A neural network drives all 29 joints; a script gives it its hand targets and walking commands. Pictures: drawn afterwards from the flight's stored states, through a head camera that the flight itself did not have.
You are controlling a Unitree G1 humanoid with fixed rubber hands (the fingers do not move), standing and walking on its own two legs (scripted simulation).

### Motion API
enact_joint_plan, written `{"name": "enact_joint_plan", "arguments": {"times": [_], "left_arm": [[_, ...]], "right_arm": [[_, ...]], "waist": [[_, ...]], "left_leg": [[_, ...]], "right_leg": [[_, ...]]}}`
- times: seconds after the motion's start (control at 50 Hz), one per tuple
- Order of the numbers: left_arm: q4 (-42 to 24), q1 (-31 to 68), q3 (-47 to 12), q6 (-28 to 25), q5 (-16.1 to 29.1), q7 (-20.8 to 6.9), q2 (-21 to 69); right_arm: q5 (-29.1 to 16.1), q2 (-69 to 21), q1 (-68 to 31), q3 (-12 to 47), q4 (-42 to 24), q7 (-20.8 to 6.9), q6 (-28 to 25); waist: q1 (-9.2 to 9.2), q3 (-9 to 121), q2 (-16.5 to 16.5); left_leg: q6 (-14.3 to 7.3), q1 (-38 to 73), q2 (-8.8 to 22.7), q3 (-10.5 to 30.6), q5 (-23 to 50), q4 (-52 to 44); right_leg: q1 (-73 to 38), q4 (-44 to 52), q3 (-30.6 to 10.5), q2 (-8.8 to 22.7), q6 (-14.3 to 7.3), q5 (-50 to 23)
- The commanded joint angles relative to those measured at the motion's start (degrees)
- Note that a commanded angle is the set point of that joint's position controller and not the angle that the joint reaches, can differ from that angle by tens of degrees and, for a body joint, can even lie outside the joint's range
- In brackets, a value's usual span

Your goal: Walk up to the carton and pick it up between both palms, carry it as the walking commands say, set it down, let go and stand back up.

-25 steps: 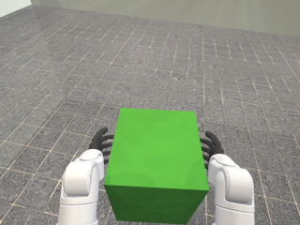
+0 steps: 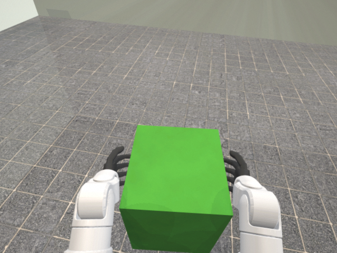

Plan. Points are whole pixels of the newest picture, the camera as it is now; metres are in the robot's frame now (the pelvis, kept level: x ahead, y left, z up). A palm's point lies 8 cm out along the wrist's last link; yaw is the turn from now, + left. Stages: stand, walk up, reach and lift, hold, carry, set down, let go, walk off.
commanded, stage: carry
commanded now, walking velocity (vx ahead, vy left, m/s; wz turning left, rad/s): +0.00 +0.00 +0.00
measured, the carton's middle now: (174, 191) +0.29 -0.01 +0.00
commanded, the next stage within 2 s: none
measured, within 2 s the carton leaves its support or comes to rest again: neither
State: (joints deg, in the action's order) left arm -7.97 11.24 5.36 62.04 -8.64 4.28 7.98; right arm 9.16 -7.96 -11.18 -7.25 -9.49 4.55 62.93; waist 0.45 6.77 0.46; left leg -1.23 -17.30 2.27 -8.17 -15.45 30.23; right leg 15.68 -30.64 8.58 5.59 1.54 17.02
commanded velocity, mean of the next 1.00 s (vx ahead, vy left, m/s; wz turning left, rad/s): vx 0.00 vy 0.00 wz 0.00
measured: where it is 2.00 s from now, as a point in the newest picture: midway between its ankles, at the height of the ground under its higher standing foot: outside the picture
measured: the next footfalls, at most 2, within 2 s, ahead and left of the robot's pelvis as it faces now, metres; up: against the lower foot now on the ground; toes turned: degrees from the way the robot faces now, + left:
none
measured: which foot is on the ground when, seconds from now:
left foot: down 0.00-1.00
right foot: down 0.00-1.00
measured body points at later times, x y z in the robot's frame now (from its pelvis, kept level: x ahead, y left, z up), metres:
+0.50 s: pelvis -0.04 +0.00 +0.00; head -0.06 +0.00 +0.45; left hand +0.26 +0.14 +0.07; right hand +0.25 -0.16 +0.07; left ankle +0.00 +0.10 -0.73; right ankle -0.02 -0.13 -0.73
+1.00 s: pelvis -0.04 +0.00 +0.00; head -0.06 +0.00 +0.45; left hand +0.25 +0.13 +0.07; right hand +0.24 -0.16 +0.07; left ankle +0.00 +0.10 -0.73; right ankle -0.02 -0.13 -0.73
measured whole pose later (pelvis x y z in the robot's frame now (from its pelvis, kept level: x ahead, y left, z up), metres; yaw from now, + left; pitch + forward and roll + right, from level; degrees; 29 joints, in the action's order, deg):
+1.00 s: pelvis -0.04 +0.00 +0.00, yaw +0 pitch +1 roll +0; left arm -7.1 12.5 6.6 61.0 -9.4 3.8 8.2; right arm 9.3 -8.1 -11.9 -7.2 -7.6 4.4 60.6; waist 1.1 5.2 -0.1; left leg -1.2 -20.0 2.9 -7.8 -11.5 30.1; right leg 18.6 -30.9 8.3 4.9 0.6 13.5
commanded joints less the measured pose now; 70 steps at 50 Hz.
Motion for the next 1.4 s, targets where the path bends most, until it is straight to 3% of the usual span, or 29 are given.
{"name": "enact_joint_plan", "arguments": {"times": [0.0, 0.4, 1.38], "left_arm": [[-3.3, 24.6, -34.1, -1.4, 18.9, -13.4, 52.9], [-3.1, 25.2, -32.9, -3.7, 17.6, -13.2, 50.9], [-3.8, 27.2, -31.5, -2.2, 17.7, -13.2, 49.2]], "right_arm": [[-19.4, -50.9, -25.2, 34.7, -3.6, -13.7, -1.9], [-18.3, -50.2, -24.6, 34.6, -2.1, -13.2, -4.1], [-18.9, -50.1, -25.3, 33.7, -1.6, -13.0, -2.4]], "waist": [[0.00, 11.2, -0.3], [0.30, 10.8, -0.3], [0.66, 11.3, -0.6]], "left_leg": [[-1.2, 3.7, 6.3, 6.1, 13.2, -4.8], [-1.1, 1.9, 6.0, 6.5, 5.2, -6.3], [-0.9, 2.1, 5.7, 6.6, 5.9, -5.4]], "right_leg": [[-3.4, 3.6, -4.6, 4.2, -1.8, -11.2], [-1.3, 4.8, -5.4, 3.6, -2.0, -5.8], [-1.2, 4.4, -5.1, 3.0, -2.0, -7.0]]}}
